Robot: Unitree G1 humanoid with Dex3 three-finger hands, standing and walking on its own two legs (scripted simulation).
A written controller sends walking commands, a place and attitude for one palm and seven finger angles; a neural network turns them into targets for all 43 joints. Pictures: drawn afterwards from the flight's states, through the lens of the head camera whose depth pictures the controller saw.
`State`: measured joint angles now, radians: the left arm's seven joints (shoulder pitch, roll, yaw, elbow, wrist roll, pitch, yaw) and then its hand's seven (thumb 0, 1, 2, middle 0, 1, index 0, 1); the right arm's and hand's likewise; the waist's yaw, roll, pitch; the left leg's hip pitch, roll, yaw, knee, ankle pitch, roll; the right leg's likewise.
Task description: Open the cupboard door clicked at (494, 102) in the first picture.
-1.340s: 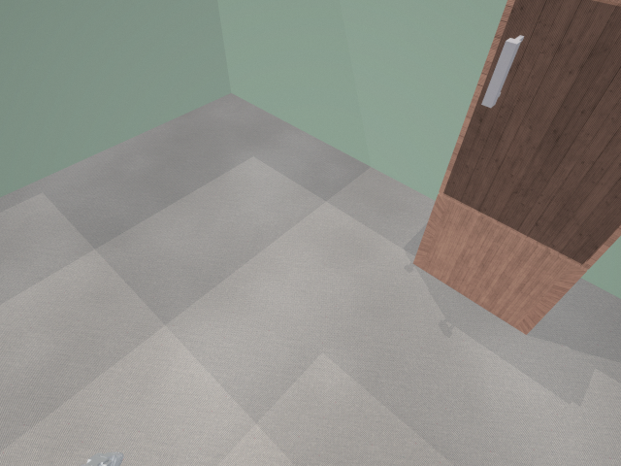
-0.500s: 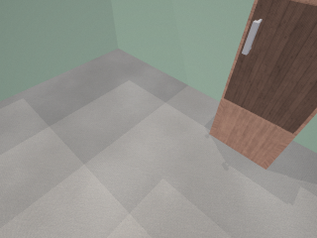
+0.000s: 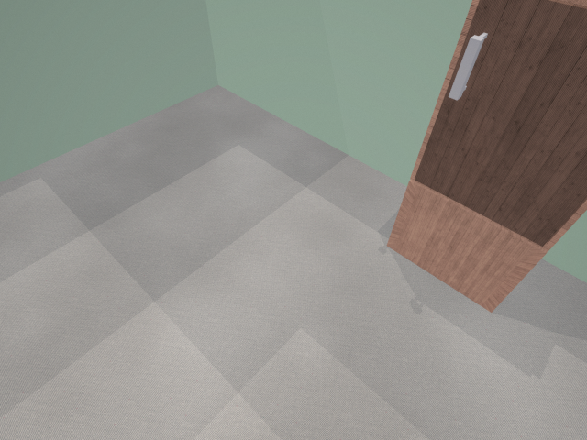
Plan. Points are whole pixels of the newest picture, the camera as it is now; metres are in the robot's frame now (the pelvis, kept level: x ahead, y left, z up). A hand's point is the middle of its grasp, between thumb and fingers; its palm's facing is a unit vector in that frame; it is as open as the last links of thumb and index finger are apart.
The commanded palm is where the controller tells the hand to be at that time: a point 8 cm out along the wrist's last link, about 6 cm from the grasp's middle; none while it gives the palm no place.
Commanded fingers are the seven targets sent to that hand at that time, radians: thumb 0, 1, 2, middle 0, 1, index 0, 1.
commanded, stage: look at it before walking up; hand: left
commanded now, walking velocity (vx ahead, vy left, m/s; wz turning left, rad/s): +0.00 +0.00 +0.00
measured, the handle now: (469, 66) +0.97 -0.38 +0.07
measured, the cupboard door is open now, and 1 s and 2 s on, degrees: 0 0 0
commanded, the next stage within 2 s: walk to a spot facing it in 0.10 s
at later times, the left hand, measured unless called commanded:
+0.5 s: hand out of the picture +0.04 +0.21 -0.19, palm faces +0.06 -0.98 -0.20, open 7.4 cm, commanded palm none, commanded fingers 0.00 0.90 0.90 -0.20 -0.30 -0.20 -0.30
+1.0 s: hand (195, 383) +0.25 +0.19 -0.19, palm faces -0.07 -0.97 -0.25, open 7.3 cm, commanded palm none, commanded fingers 0.00 0.90 0.90 -0.20 -0.30 -0.20 -0.30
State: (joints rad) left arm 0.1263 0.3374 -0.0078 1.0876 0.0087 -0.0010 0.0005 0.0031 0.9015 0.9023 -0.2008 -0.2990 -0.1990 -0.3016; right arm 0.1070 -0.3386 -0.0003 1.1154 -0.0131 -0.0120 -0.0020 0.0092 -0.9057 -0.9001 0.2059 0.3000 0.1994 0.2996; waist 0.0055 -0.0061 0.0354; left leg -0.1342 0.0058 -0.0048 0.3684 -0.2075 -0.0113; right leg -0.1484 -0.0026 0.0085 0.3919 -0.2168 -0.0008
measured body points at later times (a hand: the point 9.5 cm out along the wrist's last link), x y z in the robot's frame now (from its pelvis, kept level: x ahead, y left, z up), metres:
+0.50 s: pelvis +0.04 +0.02 -0.01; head +0.03 +0.03 +0.44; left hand +0.03 +0.26 -0.17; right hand +0.06 -0.24 -0.16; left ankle +0.00 +0.13 -0.75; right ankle +0.00 -0.12 -0.75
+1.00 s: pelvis +0.14 +0.00 -0.03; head +0.19 -0.01 +0.42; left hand +0.25 +0.24 -0.17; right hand +0.09 -0.23 -0.19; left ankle +0.07 +0.12 -0.68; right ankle +0.22 -0.10 -0.75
